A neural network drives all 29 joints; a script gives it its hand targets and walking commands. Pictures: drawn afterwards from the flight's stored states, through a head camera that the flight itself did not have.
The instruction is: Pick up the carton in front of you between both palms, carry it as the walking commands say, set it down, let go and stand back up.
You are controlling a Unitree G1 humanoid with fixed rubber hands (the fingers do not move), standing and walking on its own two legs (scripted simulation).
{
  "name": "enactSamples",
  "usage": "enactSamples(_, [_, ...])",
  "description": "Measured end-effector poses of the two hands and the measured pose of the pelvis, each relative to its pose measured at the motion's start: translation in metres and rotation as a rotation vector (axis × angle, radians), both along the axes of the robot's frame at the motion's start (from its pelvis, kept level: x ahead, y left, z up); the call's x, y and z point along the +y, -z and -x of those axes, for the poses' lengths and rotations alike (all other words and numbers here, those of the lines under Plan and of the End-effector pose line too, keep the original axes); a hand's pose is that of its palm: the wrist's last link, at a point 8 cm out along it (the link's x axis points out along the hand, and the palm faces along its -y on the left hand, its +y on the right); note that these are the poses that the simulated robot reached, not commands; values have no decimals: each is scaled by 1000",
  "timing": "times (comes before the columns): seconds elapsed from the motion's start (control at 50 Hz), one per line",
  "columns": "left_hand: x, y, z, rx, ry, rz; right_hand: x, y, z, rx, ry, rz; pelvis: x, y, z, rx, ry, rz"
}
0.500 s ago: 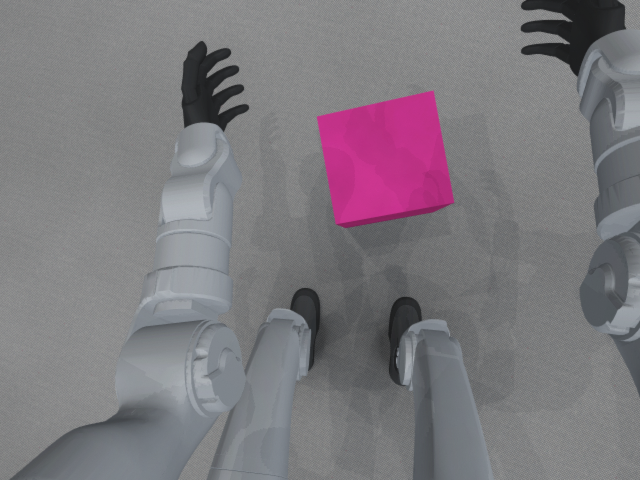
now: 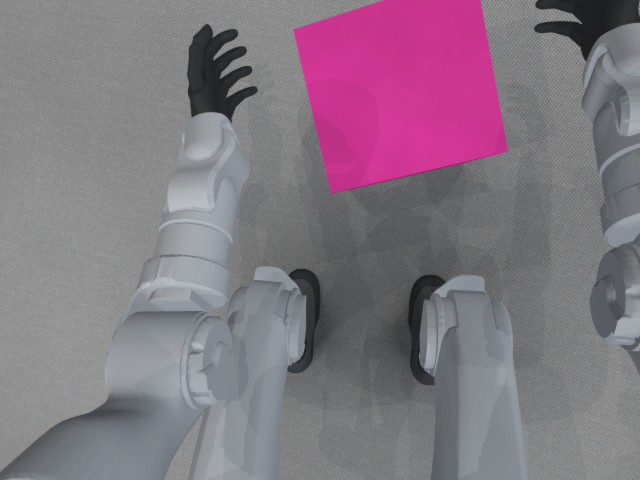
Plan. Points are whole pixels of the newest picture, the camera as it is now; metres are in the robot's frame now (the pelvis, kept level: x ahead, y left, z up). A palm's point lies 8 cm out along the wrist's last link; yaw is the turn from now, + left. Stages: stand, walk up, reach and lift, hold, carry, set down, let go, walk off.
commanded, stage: reach and lift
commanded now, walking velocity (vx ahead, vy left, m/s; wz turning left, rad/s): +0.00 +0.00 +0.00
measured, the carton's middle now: (395, 109) +0.51 -0.07 -0.36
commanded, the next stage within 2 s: none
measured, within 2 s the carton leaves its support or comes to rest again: leaves its support in 1.18 s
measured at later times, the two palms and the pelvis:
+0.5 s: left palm (250, 115) +0.51 +0.13 -0.28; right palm (526, 71) +0.53 -0.23 -0.30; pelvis -0.03 -0.01 -0.11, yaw +1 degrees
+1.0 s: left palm (274, 109) +0.51 +0.09 -0.27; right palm (518, 68) +0.53 -0.21 -0.28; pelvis -0.03 +0.00 -0.11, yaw +0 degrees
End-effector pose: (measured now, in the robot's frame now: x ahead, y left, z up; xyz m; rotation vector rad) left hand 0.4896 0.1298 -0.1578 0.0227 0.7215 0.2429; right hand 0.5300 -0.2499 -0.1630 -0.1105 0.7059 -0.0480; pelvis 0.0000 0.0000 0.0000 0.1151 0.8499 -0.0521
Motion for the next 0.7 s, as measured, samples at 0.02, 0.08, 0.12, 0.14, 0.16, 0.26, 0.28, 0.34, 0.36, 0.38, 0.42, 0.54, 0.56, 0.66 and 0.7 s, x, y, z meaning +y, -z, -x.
enactSamples(0.02, [1,9,1,-1,-1,1,1,9,0,-3,-1,0,1,9,3,-13,-1,0])
enactSamples(0.08, [2,32,2,-1,-3,5,4,31,-2,-9,-4,-4,2,34,12,-56,-6,3])
enactSamples(0.12, [2,46,2,4,-4,7,6,45,-3,-5,-5,-6,2,47,17,-84,-8,6])
enactSamples(0.14, [1,53,2,8,-3,8,8,51,-3,-2,-6,-8,2,53,19,-98,-9,7])
enactSamples(0.16, [1,59,2,13,-3,9,9,58,-3,3,-6,-8,1,59,22,-111,-10,8])
enactSamples(0.26, [-1,91,2,40,3,11,12,90,-2,32,-9,-11,0,82,29,-164,-12,13])
enactSamples(0.28, [-1,97,2,49,8,9,13,96,-1,37,-9,-12,-1,85,30,-173,-12,13])
enactSamples(0.34, [3,107,-5,59,12,-8,15,114,-1,42,-15,-16,-2,95,32,-194,-14,12])
enactSamples(0.36, [5,109,-7,53,11,-9,16,119,-2,41,-19,-18,-2,98,32,-200,-15,10])
enactSamples(0.38, [5,111,-9,50,11,-10,18,124,-2,39,-22,-19,-3,101,32,-206,-16,9])
enactSamples(0.42, [5,116,-12,50,13,-4,19,131,-2,36,-27,-18,-4,105,31,-221,-24,9])
enactSamples(0.54, [-2,124,-19,38,33,4,21,137,-3,17,-21,-18,-6,113,26,-234,-29,13])
enactSamples(0.56, [-3,123,-20,33,36,4,21,136,-3,12,-20,-18,-5,113,26,-234,-29,14])
enactSamples(0.66, [-9,119,-19,34,43,4,21,127,-3,9,-20,-23,-3,111,24,-224,-24,15])
enactSamples(0.7, [-11,118,-16,42,45,6,22,125,-1,17,-20,-25,-2,109,24,-219,-22,14])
